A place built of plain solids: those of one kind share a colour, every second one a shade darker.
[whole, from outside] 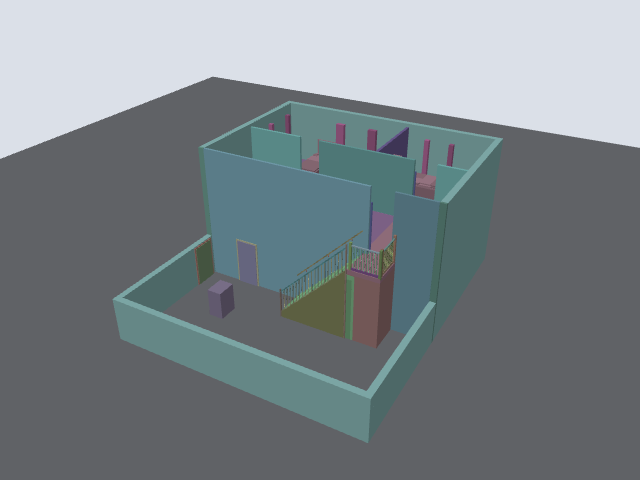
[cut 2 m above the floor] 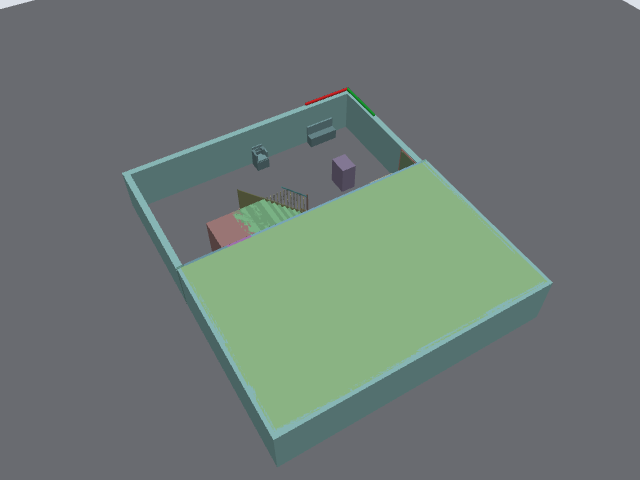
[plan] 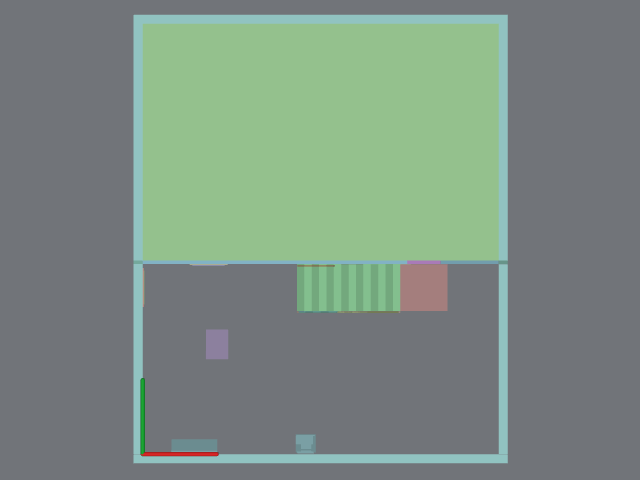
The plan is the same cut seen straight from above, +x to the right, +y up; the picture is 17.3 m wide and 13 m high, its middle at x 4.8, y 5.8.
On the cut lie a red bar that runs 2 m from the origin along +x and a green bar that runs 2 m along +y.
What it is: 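A house over a walled back yard; in the yard at the foot of the outdoor stair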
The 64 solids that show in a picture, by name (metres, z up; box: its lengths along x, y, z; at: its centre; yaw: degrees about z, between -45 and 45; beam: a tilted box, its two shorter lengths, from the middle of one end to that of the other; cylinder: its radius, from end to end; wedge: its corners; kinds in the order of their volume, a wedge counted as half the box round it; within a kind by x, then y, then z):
{
 "undercroft_block_1": {"box": [9.89, 6.54, 2.87], "at": [4.82, 8.51, 1.39]},
 "wall_1": {"box": [0.25, 5.15, 1.85], "at": [-0.12, 2.57, 0.88]},
 "wall_2": {"box": [0.25, 6.76, 5.74], "at": [-0.12, 8.53, 2.82]},
 "wall_3": {"box": [10.14, 0.25, 1.85], "at": [4.82, -0.12, 0.88]},
 "wall_4": {"box": [10.14, 0.25, 5.74], "at": [4.82, 11.78, 2.82]},
 "wall_5": {"box": [0.25, 5.15, 1.85], "at": [9.76, 2.57, 0.88]},
 "wall_6": {"box": [0.25, 6.76, 5.74], "at": [9.76, 8.53, 2.82]},
 "step_1": {"box": [0.61, 1.27, 0.25], "at": [4.48, 4.51, 0.07]},
 "step_2": {"box": [0.61, 1.27, 0.45], "at": [4.68, 4.51, 0.17]},
 "step_3": {"box": [0.61, 1.27, 0.65], "at": [4.88, 4.51, 0.28]},
 "step_4": {"box": [0.61, 1.27, 0.85], "at": [5.08, 4.51, 0.38]},
 "step_5": {"box": [0.61, 1.27, 1.05], "at": [5.28, 4.51, 0.47]},
 "step_6": {"box": [0.61, 1.27, 1.25], "at": [5.48, 4.51, 0.57]},
 "step_7": {"box": [0.61, 1.27, 1.45], "at": [5.68, 4.51, 0.68]},
 "step_8": {"box": [0.61, 1.27, 1.65], "at": [5.88, 4.51, 0.78]},
 "step_9": {"box": [0.61, 1.27, 1.85], "at": [6.08, 4.51, 0.88]},
 "step_10": {"box": [0.61, 1.27, 2.05], "at": [6.28, 4.51, 0.97]},
 "step_11": {"box": [0.61, 1.27, 2.25], "at": [6.48, 4.51, 1.07]},
 "step_12": {"box": [0.61, 1.27, 2.45], "at": [6.68, 4.51, 1.18]},
 "step_13": {"box": [0.61, 1.27, 2.65], "at": [6.88, 4.51, 1.27]},
 "step_14": {"box": [0.51, 1.27, 2.85], "at": [7.03, 4.51, 1.38]},
 "stair_wall_1": {"box": [7.17, 0.1, 5.74], "at": [3.58, 5.2, 2.82]},
 "stair_wall_2": {"box": [1.57, 0.1, 5.74], "at": [8.85, 5.2, 2.82]},
 "head_base_1": {"box": [1.28, 1.27, 2.95], "at": [7.61, 4.51, 1.43]},
 "upper_floor_1": {"box": [7.11, 3.13, 0.18], "at": [3.43, 6.81, 2.91]},
 "bedstead_bedroom_bed_1": {"box": [0.95, 1.02, 0.65], "at": [2.01, 10.0, 3.28]},
 "bedstead_bedroom_bed_2": {"box": [1.0, 0.53, 0.65], "at": [2.01, 10.77, 3.28]},
 "bedstead_bedroom_bed_3": {"box": [0.53, 0.5, 0.74], "at": [6.76, 11.12, 3.32]},
 "bedstead_bedroom_bed_4": {"box": [2.08, 1.05, 0.57], "at": [7.03, 10.87, 3.24]},
 "bedstead_bedroom_bed_5": {"box": [0.5, 0.93, 0.74], "at": [7.27, 10.91, 3.32]},
 "bedstead_bedroom_bed_6": {"box": [0.53, 1.05, 0.69], "at": [7.31, 10.87, 3.29]},
 "upper_partition_1": {"box": [2.45, 0.12, 2.59], "at": [1.22, 8.43, 4.25]},
 "upper_partition_2": {"box": [4.15, 0.12, 2.59], "at": [5.43, 8.43, 4.25]},
 "upper_partition_3": {"box": [1.24, 0.12, 2.59], "at": [9.02, 8.43, 4.25]},
 "upper_floor_head_1": {"box": [1.28, 4.49, 0.18], "at": [7.61, 6.12, 2.91]},
 "upper_split_wall_1": {"box": [0.12, 3.17, 2.59], "at": [5.87, 10.07, 4.25]},
 "bench_1": {"box": [1.25, 0.07, 0.92], "at": [1.4, 0.06, 0.41]},
 "bench_2": {"box": [1.25, 0.38, 0.5], "at": [1.4, 0.21, 0.2]},
 "bench_3": {"box": [0.14, 0.2, 0.84], "at": [4.21, 0.17, 0.37]},
 "bench_4": {"box": [0.54, 0.5, 0.48], "at": [4.41, 0.29, 0.19]},
 "bench_5": {"box": [0.5, 0.45, 0.55], "at": [4.41, 0.29, 0.22]},
 "bench_6": {"box": [0.07, 0.23, 0.84], "at": [4.65, 0.38, 0.37]},
 "bin_1": {"box": [0.6, 0.8, 1.21], "at": [2.01, 2.97, 0.55]},
 "curtains_1": {"box": [0.19, 0.18, 2.2], "at": [0.09, 11.21, 4.16]},
 "curtains_2": {"box": [0.39, 0.19, 2.09], "at": [2.69, 11.56, 4.11]},
 "curtains_3": {"box": [0.39, 0.19, 2.09], "at": [4.27, 11.56, 4.11]},
 "curtains_4": {"box": [0.2, 0.19, 2.1], "at": [6.83, 11.56, 4.11]},
 "curtains_5": {"box": [0.2, 0.19, 2.1], "at": [7.9, 11.56, 4.11]},
 "back_wall_end_1": {"box": [0.25, 0.1, 5.74], "at": [-0.12, 5.2, 2.82]},
 "back_wall_end_2": {"box": [0.25, 0.1, 5.74], "at": [9.76, 5.2, 2.82]},
 "back_wall_sill_1": {"box": [0.9, 0.1, 2.87], "at": [7.62, 5.2, 1.39]},
 "plinth_1": {"wedge": [[4.23, 3.82, -0.05], [4.23, 3.82, 0.24], [4.23, 3.87, -0.05], [4.23, 3.87, 0.24], [6.93, 3.82, -0.05], [6.93, 3.82, 2.94], [6.93, 3.87, -0.05], [6.93, 3.87, 2.94]]},
 "undercroft_leaf_1": {"box": [0.88, 0.05, 2.0], "at": [1.78, 5.12, 0.95]},
 "yard_gate_leaf_1": {"box": [0.05, 0.92, 1.75], "at": [0.03, 4.51, 0.82]},
 "doorleaf_door_1": {"box": [0.84, 0.038, 2.08], "at": [6.8, 5.39, 3.99], "yaw": -12.3},
 "undercroft_frame_1": {"box": [1.02, 0.03, 2.06], "at": [1.78, 5.13, 0.98]},
 "yard_gate_frame_1": {"box": [0.03, 1.06, 1.81], "at": [0.01, 4.51, 0.85]},
 "headland_side_guard_newel_1": {"box": [0.09, 0.09, 1.15], "at": [7.07, 3.92, 3.52]},
 "headland_side_guard_newel_2": {"box": [0.09, 0.09, 1.15], "at": [8.21, 3.92, 3.52]},
 "guard_newel_1": {"box": [0.05, 0.05, 1.33], "at": [4.2, 3.85, 0.62]},
 "guard_newel_2": {"box": [0.05, 0.05, 4.08], "at": [6.95, 3.85, 1.99]},
 "headland_ahead_guard_newel_1": {"box": [0.09, 0.09, 1.15], "at": [8.2, 5.1, 3.52]},
 "headland_side_guard_board_1": {"box": [1.13, 0.04, 0.15], "at": [7.64, 3.92, 3.02]},
 "headland_side_guard_rail_1": {"box": [1.13, 0.06, 0.044], "at": [7.64, 3.92, 3.98]}
}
